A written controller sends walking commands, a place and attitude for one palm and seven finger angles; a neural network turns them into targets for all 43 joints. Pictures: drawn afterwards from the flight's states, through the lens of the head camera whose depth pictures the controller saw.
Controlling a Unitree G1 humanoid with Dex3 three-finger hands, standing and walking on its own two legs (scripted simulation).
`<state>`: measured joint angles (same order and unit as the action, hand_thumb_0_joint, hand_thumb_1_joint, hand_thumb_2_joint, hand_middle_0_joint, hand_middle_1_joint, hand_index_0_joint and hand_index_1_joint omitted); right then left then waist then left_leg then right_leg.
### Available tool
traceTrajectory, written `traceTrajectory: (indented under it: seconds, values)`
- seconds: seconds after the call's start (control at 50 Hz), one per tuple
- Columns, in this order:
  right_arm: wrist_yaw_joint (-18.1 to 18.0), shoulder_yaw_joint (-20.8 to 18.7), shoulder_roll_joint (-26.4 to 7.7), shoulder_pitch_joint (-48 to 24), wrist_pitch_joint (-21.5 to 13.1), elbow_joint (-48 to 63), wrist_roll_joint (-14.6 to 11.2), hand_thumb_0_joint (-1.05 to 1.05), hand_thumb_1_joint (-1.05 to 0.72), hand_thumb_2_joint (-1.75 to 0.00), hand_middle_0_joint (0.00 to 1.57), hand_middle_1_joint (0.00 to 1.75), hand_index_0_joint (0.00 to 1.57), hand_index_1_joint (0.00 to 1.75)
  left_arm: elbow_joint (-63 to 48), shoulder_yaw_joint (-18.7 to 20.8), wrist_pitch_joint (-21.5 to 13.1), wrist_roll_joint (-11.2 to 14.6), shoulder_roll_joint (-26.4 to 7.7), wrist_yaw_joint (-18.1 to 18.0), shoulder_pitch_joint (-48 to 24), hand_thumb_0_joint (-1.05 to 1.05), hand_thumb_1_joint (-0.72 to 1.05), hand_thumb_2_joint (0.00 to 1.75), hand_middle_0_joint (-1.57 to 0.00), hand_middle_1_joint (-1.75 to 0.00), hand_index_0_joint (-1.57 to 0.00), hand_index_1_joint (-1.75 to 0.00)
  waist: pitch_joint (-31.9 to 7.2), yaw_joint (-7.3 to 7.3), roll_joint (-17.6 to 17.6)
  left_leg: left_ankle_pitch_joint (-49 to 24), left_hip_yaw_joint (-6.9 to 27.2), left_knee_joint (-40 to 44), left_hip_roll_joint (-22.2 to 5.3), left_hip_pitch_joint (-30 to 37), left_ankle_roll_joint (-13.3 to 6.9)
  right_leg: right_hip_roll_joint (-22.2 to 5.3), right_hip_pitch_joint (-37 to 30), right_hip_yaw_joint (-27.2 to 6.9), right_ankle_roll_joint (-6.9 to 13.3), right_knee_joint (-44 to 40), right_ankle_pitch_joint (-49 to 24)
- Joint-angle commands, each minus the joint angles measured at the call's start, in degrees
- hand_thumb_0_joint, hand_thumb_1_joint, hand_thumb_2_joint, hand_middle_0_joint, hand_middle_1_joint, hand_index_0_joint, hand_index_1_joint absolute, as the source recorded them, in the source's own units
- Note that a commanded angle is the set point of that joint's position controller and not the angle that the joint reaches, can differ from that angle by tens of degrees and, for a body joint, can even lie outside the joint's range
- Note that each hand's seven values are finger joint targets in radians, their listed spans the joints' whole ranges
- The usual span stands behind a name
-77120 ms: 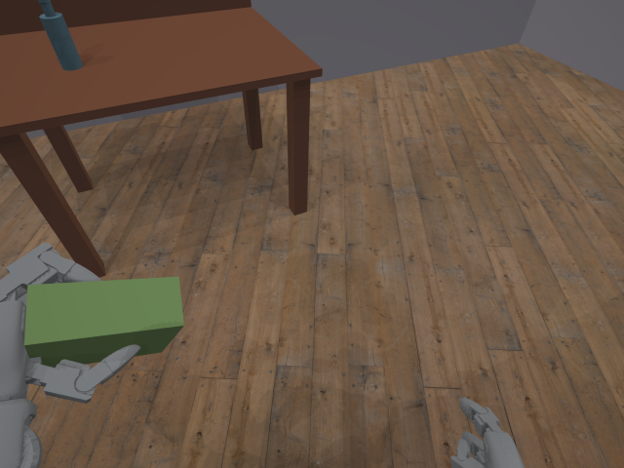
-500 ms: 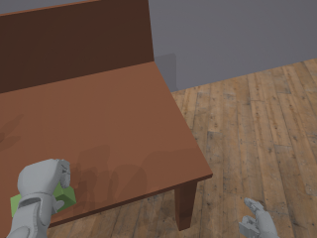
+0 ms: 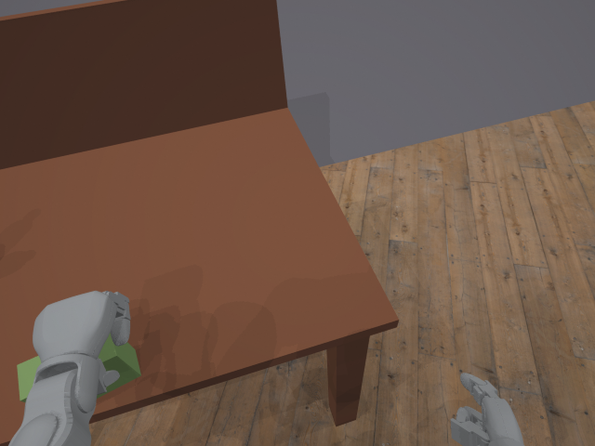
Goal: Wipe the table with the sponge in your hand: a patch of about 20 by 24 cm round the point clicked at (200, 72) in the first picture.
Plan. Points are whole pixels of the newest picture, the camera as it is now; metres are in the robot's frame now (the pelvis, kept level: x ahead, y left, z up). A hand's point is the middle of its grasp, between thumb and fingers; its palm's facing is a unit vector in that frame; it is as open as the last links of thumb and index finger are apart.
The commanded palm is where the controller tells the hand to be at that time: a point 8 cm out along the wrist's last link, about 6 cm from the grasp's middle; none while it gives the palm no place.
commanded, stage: lower the sponge onto the table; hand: left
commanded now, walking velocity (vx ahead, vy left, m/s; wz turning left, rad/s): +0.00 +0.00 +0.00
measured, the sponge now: (92, 375) +0.19 +0.35 -0.04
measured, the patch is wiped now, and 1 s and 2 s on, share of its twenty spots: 0.95 0.95 1.00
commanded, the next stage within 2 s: wipe forward along the first lane in 0.04 s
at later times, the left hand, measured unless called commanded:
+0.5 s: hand (101, 332) +0.23 +0.33 +0.02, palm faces -0.11 -0.05 -0.99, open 7.4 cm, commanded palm +0.22 +0.33 +0.05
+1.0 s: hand (101, 301) +0.28 +0.36 +0.01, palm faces -0.18 +0.02 -0.98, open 7.8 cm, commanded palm +0.27 +0.35 +0.04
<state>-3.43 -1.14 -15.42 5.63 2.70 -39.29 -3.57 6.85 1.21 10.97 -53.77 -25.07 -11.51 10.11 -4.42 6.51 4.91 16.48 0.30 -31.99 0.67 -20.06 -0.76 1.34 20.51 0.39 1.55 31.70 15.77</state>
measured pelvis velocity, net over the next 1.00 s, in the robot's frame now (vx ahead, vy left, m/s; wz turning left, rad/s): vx -0.01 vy -0.01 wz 0.02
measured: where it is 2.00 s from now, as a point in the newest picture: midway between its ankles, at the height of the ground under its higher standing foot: outside the picture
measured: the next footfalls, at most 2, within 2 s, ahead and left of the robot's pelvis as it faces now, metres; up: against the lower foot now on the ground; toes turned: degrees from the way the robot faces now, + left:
none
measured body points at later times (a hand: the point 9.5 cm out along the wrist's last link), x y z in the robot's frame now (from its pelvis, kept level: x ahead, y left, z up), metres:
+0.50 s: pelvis +0.00 +0.00 +0.00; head +0.03 -0.04 +0.44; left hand +0.24 +0.33 +0.07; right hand +0.19 -0.25 -0.12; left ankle +0.00 +0.11 -0.73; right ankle +0.00 -0.10 -0.73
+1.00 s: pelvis -0.01 -0.01 -0.01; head +0.04 -0.04 +0.43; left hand +0.29 +0.35 +0.07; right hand +0.14 -0.27 -0.15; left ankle +0.00 +0.11 -0.73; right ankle +0.00 -0.10 -0.73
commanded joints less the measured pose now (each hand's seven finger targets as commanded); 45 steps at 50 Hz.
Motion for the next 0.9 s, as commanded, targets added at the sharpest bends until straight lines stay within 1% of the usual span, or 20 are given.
traceTrajectory:
  seconds: [0.0,0.06,0.08,0.12,0.16,0.18,0.26,0.34,0.36,0.42,0.46,0.48,0.56,0.6,0.66,0.72,0.76,0.8,0.86,0.88]
  values:
    - [-0.6,-2.1,-6.5,-6.8,-3.2,8.6,-0.3,0.0,-0.9,-0.9,0.2,0.3,0.2,0.3,5.8,2.3,1.0,0.4,-6.8,0.8,3.8,0.0,0.1,1.3,-1.2,-1.6,-1.2,-1.6,-2.2,-0.64,-13.1,-4.7,1.4,2.9,1.2,-2.0,-1.6,-0.3,-4.0,-4.0,1.3,-5.9,-7.3]
    - [-0.7,-2.2,-7.1,-7.0,-3.3,8.1,-0.3,0.0,-0.9,-0.9,0.2,0.3,0.2,0.3,7.7,4.1,0.7,0.3,-8.5,0.7,4.3,0.0,0.1,1.3,-1.2,-1.6,-1.2,-1.6,-2.1,-0.42,-13.3,-4.5,1.8,2.5,1.3,-2.8,-1.5,-0.1,-3.3,-5.5,1.6,-5.8,-7.4]
    - [-0.6,-2.1,-6.8,-6.4,-3.3,8.5,-0.3,0.0,-0.9,-0.9,0.2,0.3,0.2,0.3,7.2,1.7,0.6,0.6,-6.2,0.9,4.6,0.0,0.1,1.3,-1.2,-1.6,-1.2,-1.6,-2.1,-0.88,-12.7,-4.2,1.1,2.2,1.3,-3.1,-1.6,-0.4,-3.6,-4.2,1.2,-5.6,-7.3]
    - [-0.6,-2.3,-7.1,-6.2,-3.3,8.5,-0.4,0.0,-0.9,-0.9,0.2,0.3,0.2,0.3,7.4,2.0,0.4,0.3,-6.8,0.7,3.2,0.0,0.1,1.3,-1.2,-1.6,-1.2,-1.6,-2.3,-0.95,-12.8,-4.1,1.2,2.0,1.3,-3.6,-1.5,-0.4,-2.9,-4.3,1.3,-5.2,-7.2]
    - [-0.9,-2.4,-7.3,-6.6,-3.3,8.4,-0.3,0.0,-0.9,-0.9,0.2,0.3,0.2,0.3,6.5,5.4,0.4,0.6,-10.2,0.3,2.2,0.0,0.1,1.3,-1.2,-1.6,-1.2,-1.6,-3.4,-0.5,-13.0,-4.1,1.7,1.8,1.4,-3.5,-1.7,-0.3,-3.5,-5.4,1.4,-5.4,-7.3]
    - [-1.1,-2.5,-7.3,-6.1,-3.3,8.3,-0.2,0.0,-0.9,-0.9,0.2,0.3,0.2,0.3,4.9,3.9,0.0,0.3,-10.1,0.2,-2.7,0.0,0.1,1.3,-1.2,-1.6,-1.2,-1.6,-4.7,-1.56,-11.4,-4.5,1.0,1.5,1.4,-2.8,-2.0,-0.5,-4.0,-4.5,1.1,-5.0,-8.6]
    - [-1.7,-2.6,-7.3,-6.2,-3.6,8.0,-0.2,0.0,-0.9,-0.9,0.2,0.3,0.2,0.3,4.7,7.6,-0.8,0.1,-14.1,-0.3,-6.0,0.0,0.1,1.3,-1.2,-1.6,-1.2,-1.6,-5.1,-1.33,-10.2,-4.5,1.5,1.5,1.6,-2.5,-2.1,-0.4,-4.0,-5.1,1.2,-5.3,-7.8]
    - [-1.8,-2.9,-7.1,-4.5,-3.7,7.1,0.0,0.0,-0.9,-0.9,0.2,0.3,0.2,0.3,7.6,6.2,-1.6,-0.4,-12.7,-0.5,-6.8,0.0,0.1,1.3,-1.2,-1.6,-1.2,-1.6,-4.8,-1.95,-9.7,-5.4,0.6,0.8,1.5,-2.5,-2.2,-0.7,-3.8,-4.0,1.1,-4.8,-10.4]
    - [-2.0,-2.9,-7.4,-5.0,-3.7,6.8,0.0,0.0,-0.9,-0.9,0.2,0.3,0.2,0.3,7.9,8.5,-2.0,-0.3,-15.3,-0.6,-8.1,0.0,0.1,1.3,-1.2,-1.6,-1.2,-1.6,-5.1,-1.77,-10.5,-5.1,1.1,1.0,1.6,-2.8,-2.2,-0.3,-3.9,-4.9,1.3,-5.1,-9.6]
    - [-1.9,-3.0,-7.3,-4.1,-3.6,6.7,0.0,0.0,-0.9,-0.9,0.2,0.3,0.2,0.3,9.6,5.7,-2.4,-0.8,-12.9,-0.4,-10.2,0.0,0.1,1.3,-1.2,-1.6,-1.2,-1.6,-4.1,-2.63,-10.0,-4.6,0.5,0.8,1.5,-3.3,-2.2,-0.6,-2.5,-3.7,1.0,-5.1,-8.6]
    - [-2.1,-3.0,-7.5,-4.2,-3.6,6.2,-0.2,0.0,-0.9,-0.9,0.2,0.3,0.2,0.3,10.7,7.8,-2.6,-1.1,-15.6,-0.6,-13.2,0.0,0.1,1.3,-1.2,-1.6,-1.2,-1.6,-4.2,-2.56,-9.9,-3.9,0.8,1.1,1.5,-3.5,-2.2,-0.3,-2.0,-4.6,1.3,-5.5,-6.6]
    - [-2.0,-3.0,-7.4,-3.4,-3.6,6.2,0.0,0.0,-0.9,-0.9,0.2,0.3,0.2,0.3,10.7,5.9,-2.9,-1.4,-14.1,-0.6,-14.9,0.0,0.1,1.3,-1.2,-1.6,-1.2,-1.6,-4.8,-3.18,-8.8,-4.0,0.5,0.9,1.4,-3.3,-2.4,-0.5,-1.9,-3.2,1.1,-4.9,-6.7]
    - [-2.0,-3.2,-7.8,-2.9,-3.5,5.9,-0.1,0.0,-0.9,-0.9,0.2,0.3,0.2,0.3,13.9,7.2,-3.5,-1.9,-15.6,-0.7,-17.2,0.0,0.1,1.3,-1.2,-1.6,-1.2,-1.6,-6.1,-3.09,-10.7,-4.0,0.5,0.2,1.4,-4.1,-2.3,-0.4,-1.5,-3.9,1.1,-4.7,-7.4]
    - [-2.1,-3.1,-7.6,-1.9,-3.3,5.9,-0.1,0.0,-0.9,-0.9,0.2,0.3,0.2,0.3,15.3,4.3,-3.9,-2.1,-13.4,-0.7,-20.3,0.0,0.1,1.3,-1.2,-1.6,-1.2,-1.6,-5.7,-4.41,-11.4,-2.6,0.0,-0.2,1.4,-4.6,-2.5,-0.6,-0.1,-2.8,0.6,-4.6,-5.6]
    - [-2.1,-3.2,-8.1,-1.3,-3.3,5.4,-0.3,0.0,-0.9,-0.9,0.2,0.3,0.2,0.3,17.5,6.9,-4.7,-2.3,-16.8,-0.8,-23.9,0.0,0.1,1.3,-1.2,-1.6,-1.2,-1.6,-6.8,-4.37,-11.2,-2.2,0.4,-0.7,1.3,-5.6,-2.5,-0.4,0.6,-3.3,0.9,-4.0,-5.0]
    - [-2.0,-3.3,-7.9,0.0,-3.2,5.5,-0.2,0.0,-0.9,-0.9,0.2,0.3,0.2,0.3,19.6,4.2,-5.3,-2.8,-14.4,-0.8,-25.2,0.0,0.1,1.3,-1.2,-1.6,-1.2,-1.6,-7.7,-5.12,-10.8,-2.4,-0.1,-1.8,1.4,-6.1,-2.6,-0.7,1.0,-2.4,0.6,-3.2,-6.3]
    - [-2.1,-3.3,-8.4,0.2,-3.0,5.1,-0.4,0.0,-0.9,-0.9,0.2,0.3,0.2,0.3,21.2,7.0,-5.7,-2.6,-18.0,-0.7,-27.6,0.0,0.1,1.3,-1.2,-1.6,-1.2,-1.6,-8.1,-5.06,-10.6,-2.1,0.3,-2.0,1.3,-7.2,-2.5,-0.5,1.3,-3.0,0.8,-2.9,-5.6]
    - [-2.1,-3.3,-8.2,1.4,-2.9,5.2,-0.3,0.0,-0.9,-0.9,0.2,0.3,0.2,0.3,22.4,4.1,-6.2,-2.7,-15.8,-0.6,-31.1,0.0,0.1,1.3,-1.2,-1.6,-1.2,-1.6,-7.6,-6.42,-11.1,-0.6,-0.1,-2.6,1.3,-7.8,-2.7,-0.7,2.8,-2.2,0.3,-2.8,-4.0]
    - [-2.0,-3.3,-8.7,1.8,-2.8,5.0,-0.4,0.0,-0.9,-0.9,0.2,0.3,0.2,0.3,25.5,6.9,-7.1,-2.9,-19.3,-0.7,-32.8,0.0,0.1,1.3,-1.2,-1.6,-1.2,-1.6,-7.8,-6.04,-10.5,0.0,0.3,-3.1,1.1,-9.2,-2.7,-0.6,3.5,-2.6,0.6,-2.4,-3.0]
    - [-2.0,-3.3,-8.6,2.7,-2.7,4.9,-0.3,0.0,-0.9,-0.9,0.2,0.3,0.2,0.3,26.1,5.1,-7.5,-3.1,-18.0,-0.6,-34.3,0.0,0.1,1.3,-1.2,-1.6,-1.2,-1.6,-8.3,-6.64,-10.6,-0.1,0.1,-3.6,1.2,-9.4,-2.8,-0.7,3.7,-1.9,0.4,-1.8,-3.1]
